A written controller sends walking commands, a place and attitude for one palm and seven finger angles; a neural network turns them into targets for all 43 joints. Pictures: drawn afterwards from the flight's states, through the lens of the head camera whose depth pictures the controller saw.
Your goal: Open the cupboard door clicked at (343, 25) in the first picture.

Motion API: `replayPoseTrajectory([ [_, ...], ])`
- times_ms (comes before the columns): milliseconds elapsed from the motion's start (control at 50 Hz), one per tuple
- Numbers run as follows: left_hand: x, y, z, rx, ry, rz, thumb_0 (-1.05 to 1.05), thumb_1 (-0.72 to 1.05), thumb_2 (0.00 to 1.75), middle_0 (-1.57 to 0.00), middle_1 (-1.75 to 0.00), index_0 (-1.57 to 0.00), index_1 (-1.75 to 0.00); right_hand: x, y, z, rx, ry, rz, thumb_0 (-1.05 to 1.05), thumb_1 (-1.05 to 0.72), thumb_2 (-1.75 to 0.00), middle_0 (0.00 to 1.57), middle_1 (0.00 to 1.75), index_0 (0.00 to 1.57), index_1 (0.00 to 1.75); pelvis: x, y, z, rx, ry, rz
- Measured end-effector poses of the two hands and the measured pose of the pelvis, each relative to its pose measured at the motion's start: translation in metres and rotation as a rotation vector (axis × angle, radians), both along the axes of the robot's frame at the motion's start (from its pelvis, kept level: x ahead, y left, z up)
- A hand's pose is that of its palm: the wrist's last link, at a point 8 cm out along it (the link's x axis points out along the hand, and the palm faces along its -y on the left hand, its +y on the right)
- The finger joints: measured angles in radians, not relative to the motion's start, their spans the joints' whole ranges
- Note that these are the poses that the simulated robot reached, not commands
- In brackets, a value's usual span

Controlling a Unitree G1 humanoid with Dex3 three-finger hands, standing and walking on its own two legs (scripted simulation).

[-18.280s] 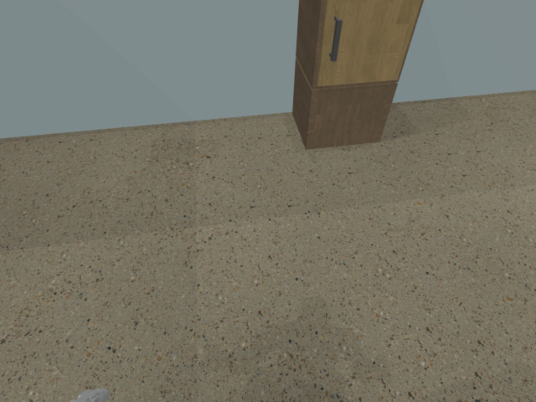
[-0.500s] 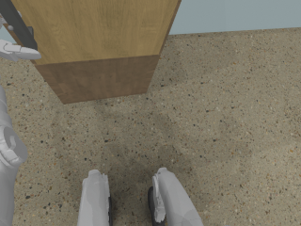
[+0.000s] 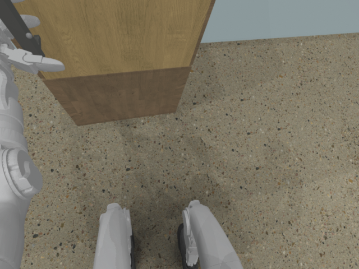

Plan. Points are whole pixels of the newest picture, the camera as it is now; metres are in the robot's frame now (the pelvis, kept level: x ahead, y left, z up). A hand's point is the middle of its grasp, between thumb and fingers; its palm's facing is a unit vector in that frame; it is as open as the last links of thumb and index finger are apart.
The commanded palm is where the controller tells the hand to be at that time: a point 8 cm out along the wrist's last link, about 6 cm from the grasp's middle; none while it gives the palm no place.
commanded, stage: slide the fingers in behind the handle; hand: left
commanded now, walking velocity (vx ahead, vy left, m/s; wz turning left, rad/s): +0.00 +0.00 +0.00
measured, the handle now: (18, 18) +0.60 +0.26 +0.06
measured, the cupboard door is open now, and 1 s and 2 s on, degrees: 0 0 36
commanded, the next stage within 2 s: close the thumb around the handle in 0.26 s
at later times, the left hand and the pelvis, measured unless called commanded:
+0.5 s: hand (32, 36) +0.56 +0.24 +0.06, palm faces +0.13 -0.99 -0.01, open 13.4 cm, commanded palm +0.54 +0.25 +0.06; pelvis +0.00 +0.00 +0.00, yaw +0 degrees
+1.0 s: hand (33, 37) +0.56 +0.24 +0.06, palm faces +0.11 -0.99 +0.00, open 5.7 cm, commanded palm +0.54 +0.26 +0.06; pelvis +0.01 +0.01 +0.00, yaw +0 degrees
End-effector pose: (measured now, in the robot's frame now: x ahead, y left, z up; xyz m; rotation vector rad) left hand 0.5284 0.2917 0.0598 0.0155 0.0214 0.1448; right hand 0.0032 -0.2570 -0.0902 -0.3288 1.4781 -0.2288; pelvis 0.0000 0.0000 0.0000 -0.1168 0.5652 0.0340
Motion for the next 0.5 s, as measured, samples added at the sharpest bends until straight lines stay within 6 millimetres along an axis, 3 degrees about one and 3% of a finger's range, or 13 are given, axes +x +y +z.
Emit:
replayPoseTrajectory([
  [400, 0.0004, -0.0047, 0.0003, 0.001, -0.001, -0.012, -0.02, -0.5, 0.3, -0.32, -1.21, -0.32, -1.23, -0.0006, -0.0025, -0.0001, -0.003, -0.008, -0.009, 0.0, -0.9, -0.9, 0.21, 0.3, 0.2, 0.3, -0.0001, -0.0011, 0.0003, 0.002, -0.002, -0.005],
  [500, 0.0003, -0.0049, 0.0001, -0.002, -0.001, -0.014, -0.02, -0.42, 0.33, -0.32, -1.21, -0.32, -1.23, 0.0006, -0.0016, 0.0, 0.0, -0.01, -0.013, 0.0, -0.9, -0.9, 0.21, 0.3, 0.2, 0.3, 0.0009, -0.0003, 0.0012, 0.003, -0.003, -0.007],
])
